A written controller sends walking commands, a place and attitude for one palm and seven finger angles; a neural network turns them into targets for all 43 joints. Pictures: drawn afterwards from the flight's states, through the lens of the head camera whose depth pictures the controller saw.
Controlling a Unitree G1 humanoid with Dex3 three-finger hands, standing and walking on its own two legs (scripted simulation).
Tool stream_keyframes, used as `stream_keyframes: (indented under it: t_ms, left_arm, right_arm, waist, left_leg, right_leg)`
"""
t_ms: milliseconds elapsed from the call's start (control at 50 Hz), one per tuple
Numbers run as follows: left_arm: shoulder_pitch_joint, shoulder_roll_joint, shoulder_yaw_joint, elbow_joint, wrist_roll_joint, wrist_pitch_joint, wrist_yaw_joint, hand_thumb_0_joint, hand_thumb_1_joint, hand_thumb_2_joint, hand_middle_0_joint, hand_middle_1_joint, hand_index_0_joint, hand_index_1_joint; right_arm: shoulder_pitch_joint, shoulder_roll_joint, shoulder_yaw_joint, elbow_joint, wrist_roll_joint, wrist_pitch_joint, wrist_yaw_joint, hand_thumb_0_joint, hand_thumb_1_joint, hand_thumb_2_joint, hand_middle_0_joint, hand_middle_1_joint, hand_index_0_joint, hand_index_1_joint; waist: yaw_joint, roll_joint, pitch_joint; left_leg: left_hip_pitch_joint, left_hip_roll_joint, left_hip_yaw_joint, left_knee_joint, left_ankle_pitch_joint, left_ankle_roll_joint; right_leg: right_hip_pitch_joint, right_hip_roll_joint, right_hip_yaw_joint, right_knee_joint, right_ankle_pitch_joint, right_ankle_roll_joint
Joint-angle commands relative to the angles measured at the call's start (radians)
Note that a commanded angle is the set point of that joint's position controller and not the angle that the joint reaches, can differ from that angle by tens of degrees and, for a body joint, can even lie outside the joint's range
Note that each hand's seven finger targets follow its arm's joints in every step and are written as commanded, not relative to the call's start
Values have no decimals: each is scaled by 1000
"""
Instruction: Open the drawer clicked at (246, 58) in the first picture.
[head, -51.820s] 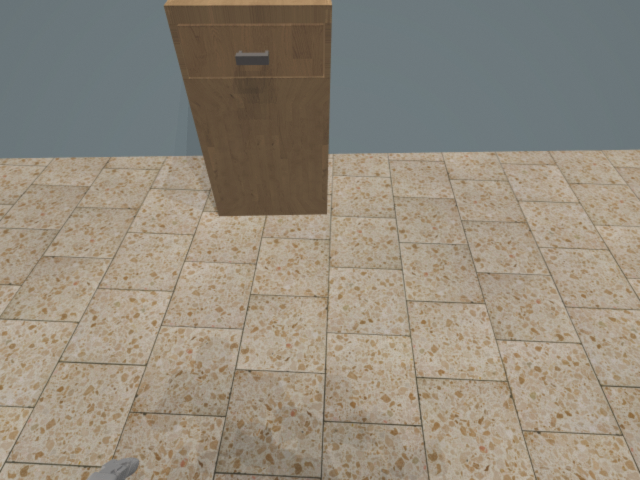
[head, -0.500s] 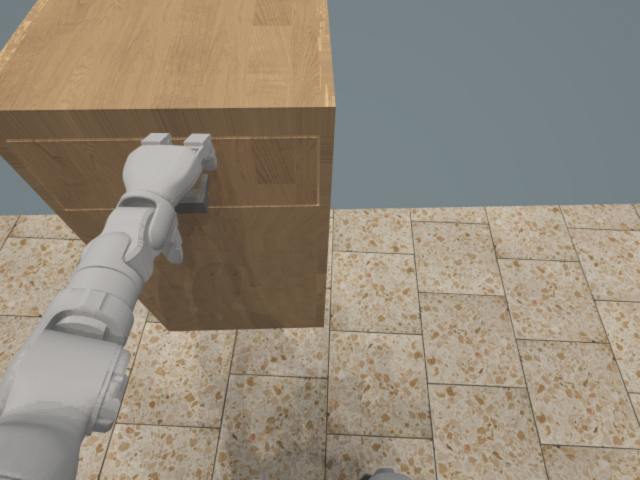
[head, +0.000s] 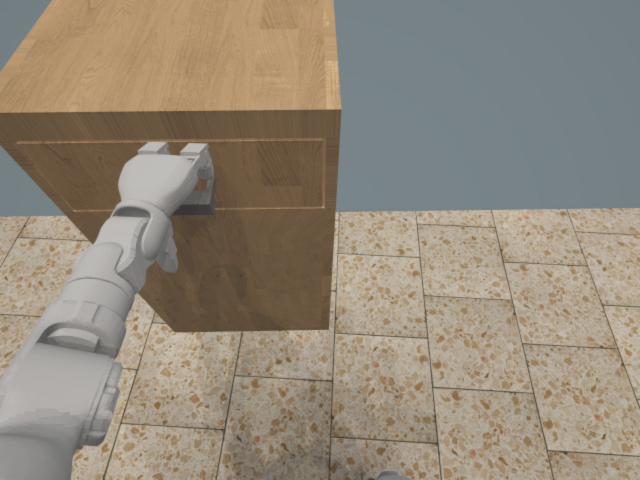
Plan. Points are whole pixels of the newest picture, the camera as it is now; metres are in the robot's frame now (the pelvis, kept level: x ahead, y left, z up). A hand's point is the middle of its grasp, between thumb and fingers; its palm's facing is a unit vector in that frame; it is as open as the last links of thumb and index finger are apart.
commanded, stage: move the hooked fingers above the handle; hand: left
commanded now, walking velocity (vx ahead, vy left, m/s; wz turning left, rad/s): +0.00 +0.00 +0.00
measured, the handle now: (183, 192) +0.54 +0.22 -0.02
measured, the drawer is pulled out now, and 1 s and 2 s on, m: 0.00 0.00 0.00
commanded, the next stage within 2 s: none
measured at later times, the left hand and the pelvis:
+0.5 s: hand (168, 209) +0.46 +0.21 +0.03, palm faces -0.12 -0.01 -0.99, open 13.8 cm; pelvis +0.00 +0.00 +0.00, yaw -1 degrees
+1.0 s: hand (192, 201) +0.47 +0.17 +0.04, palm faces -0.07 -0.07 -0.99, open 13.8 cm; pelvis +0.00 +0.00 +0.00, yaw -1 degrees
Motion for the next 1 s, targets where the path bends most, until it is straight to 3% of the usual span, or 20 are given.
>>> stream_keyframes:
  t_ms: [0, 20, 60, 120, 160, 180, 240, 280, 320, 400, 480, 560, 620, 640, 700, 780, 840, 860, 900, 980]
  left_arm:
    - [-567, 262, 132, -170, 23, 14, 146, 0, -500, 300, -300, -1200, -300, -1200]
    - [-554, 258, 137, -147, 30, 36, 169, 0, -500, 300, -300, -1200, -300, -1200]
    - [-531, 370, 226, -101, 36, 95, 199, 0, -500, 300, -300, -1200, -300, -1200]
    - [-496, 327, 173, -33, 44, 183, 190, 0, -500, 300, -300, -1200, -300, -1200]
    - [-448, 339, 179, 11, 29, 217, 150, 0, -500, 300, -300, -1200, -300, -1200]
    - [-442, 369, 188, 28, 28, 228, 132, 0, -500, 300, -300, -1200, -300, -1200]
    - [-433, 352, 156, 49, 23, 245, 90, 0, -500, 300, -300, -1200, -300, -1200]
    - [-431, 357, 157, 11, 9, 206, 51, 0, -500, 300, -300, -1200, -300, -1200]
    - [-460, 280, 96, -52, 4, 143, 11, 0, -500, 300, -300, -1200, -300, -1200]
    - [-474, 189, 50, -238, -9, -8, -13, 0, -500, 300, -300, -1200, -300, -1200]
    - [-516, 232, 110, -257, -4, -56, 67, 0, -500, 300, -300, -1200, -300, -1200]
    - [-515, 388, 247, -192, 24, 21, 186, 0, -500, 300, -300, -1200, -300, -1200]
    - [-495, 345, 209, -139, 45, 117, 216, 0, -500, 300, -300, -1200, -300, -1200]
    - [-461, 339, 204, -112, 43, 151, 207, 0, -500, 300, -300, -1200, -300, -1200]
    - [-433, 234, 101, -32, 12, 220, 124, 0, -500, 300, -300, -1200, -300, -1200]
    - [-473, 129, -10, -83, -36, 175, -16, 0, -500, 300, -300, -1200, -300, -1200]
    - [-485, 176, 30, -198, -45, 57, -63, 0, -500, 300, -300, -1200, -300, -1200]
    - [-522, 227, 70, -265, -43, 8, -57, 0, -500, 300, -300, -1200, -300, -1200]
    - [-505, 248, 112, -298, -17, -52, -11, 0, -500, 300, -300, -1200, -300, -1200]
    - [-441, 401, 275, -217, 23, -21, 148, 0, -500, 300, -300, -1200, -300, -1200]
  right_arm:
    - [94, -156, -49, -50, -7, -35, 8, 0, -900, -900, 200, 300, 200, 300]
    - [89, -154, -46, -53, -12, -36, 15, 0, -900, -900, 200, 300, 200, 300]
    - [73, -167, -36, -53, -17, -28, 25, 0, -900, -900, 200, 300, 200, 300]
    - [60, -161, -33, -71, -13, -19, 34, 0, -900, -900, 200, 300, 200, 300]
    - [64, -170, -34, -77, -7, -8, 30, 0, -900, -900, 200, 300, 200, 300]
    - [64, -174, -31, -77, -1, -2, 25, 0, -900, -900, 200, 300, 200, 300]
    - [44, -175, -23, -90, 13, 8, 8, 0, -900, -900, 200, 300, 200, 300]
    - [48, -178, -23, -103, 17, 4, -7, 0, -900, -900, 200, 300, 200, 300]
    - [61, -171, -31, -113, 16, -9, -19, 0, -900, -900, 200, 300, 200, 300]
    - [88, -151, -56, -107, 1, -27, -24, 0, -900, -900, 200, 300, 200, 300]
    - [103, -149, -59, -73, -10, -32, -10, 0, -900, -900, 200, 300, 200, 300]
    - [85, -163, -46, -54, -17, -28, 13, 0, -900, -900, 200, 300, 200, 300]
    - [69, -157, -46, -55, -18, -23, 32, 0, -900, -900, 200, 300, 200, 300]
    - [67, -160, -46, -60, -15, -20, 36, 0, -900, -900, 200, 300, 200, 300]
    - [77, -167, -51, -68, 4, -11, 36, 0, -900, -900, 200, 300, 200, 300]
    - [75, -175, -52, -81, 12, -12, 5, 0, -900, -900, 200, 300, 200, 300]
    - [73, -166, -51, -91, 3, -17, -20, 0, -900, -900, 200, 300, 200, 300]
    - [76, -166, -49, -91, -2, -20, -26, 0, -900, -900, 200, 300, 200, 300]
    - [85, -148, -52, -89, -8, -23, -23, 0, -900, -900, 200, 300, 200, 300]
    - [64, -149, -35, -71, -21, -19, 6, 0, -900, -900, 200, 300, 200, 300]
  waist:
    - [-44, 71, -348]
    - [-35, 69, -376]
    - [-5, 51, -423]
    - [0, 46, -466]
    - [3, -22, -493]
    - [0, -64, -468]
    - [-9, -117, -379]
    - [-10, -117, -384]
    - [-36, -93, -380]
    - [-47, 18, -436]
    - [-46, 42, -404]
    - [-5, 68, -425]
    - [-1, 93, -477]
    - [9, 79, -495]
    - [-23, -10, -462]
    - [-72, -91, -385]
    - [-60, -71, -385]
    - [-50, -32, -406]
    - [-25, 49, -419]
    - [27, 81, -398]
  left_leg:
    - [199, -46, -24, -41, 324, 23]
    - [188, -50, -18, -37, 336, 22]
    - [142, -56, -6, -31, 359, 22]
    - [125, -57, 18, -34, 373, 21]
    - [120, -55, 27, -35, 395, 26]
    - [97, -53, 34, -43, 365, 30]
    - [62, -55, 41, -73, 281, 37]
    - [78, -53, 41, -79, 268, 42]
    - [126, -49, 34, -73, 274, 46]
    - [256, -41, 12, -34, 369, 43]
    - [231, -43, -12, -13, 387, 33]
    - [143, -57, -5, -8, 382, 27]
    - [164, -54, 7, -5, 440, 19]
    - [165, -53, 14, -9, 449, 18]
    - [176, -43, 20, -33, 415, 24]
    - [206, -40, 14, -60, 335, 43]
    - [227, -48, 4, -53, 329, 49]
    - [241, -45, -4, -51, 351, 45]
    - [265, -46, -14, -30, 421, 35]
    - [146, -53, -13, -5, 445, 19]
  right_leg:
    - [78, 70, -19, -31, 203, -58]
    - [94, 70, -21, -21, 215, -57]
    - [162, 69, -17, -2, 262, -56]
    - [216, 66, -14, 0, 317, -48]
    - [277, 65, -8, -8, 371, -42]
    - [289, 62, -3, -17, 370, -34]
    - [287, 57, 2, -50, 315, -26]
    - [300, 53, 10, -60, 311, -26]
    - [264, 56, 12, -70, 305, -28]
    - [184, 66, 12, -52, 311, -39]
    - [125, 69, -2, -28, 280, -45]
    - [158, 68, -7, 5, 294, -54]
    - [181, 70, -18, 17, 342, -52]
    - [207, 70, -17, 15, 359, -50]
    - [227, 73, -16, -25, 360, -40]
    - [214, 68, -5, -81, 314, -30]
    - [211, 65, 4, -75, 302, -34]
    - [210, 63, 7, -64, 304, -40]
    - [165, 67, -1, -33, 307, -49]
    - [156, 69, -16, 26, 312, -57]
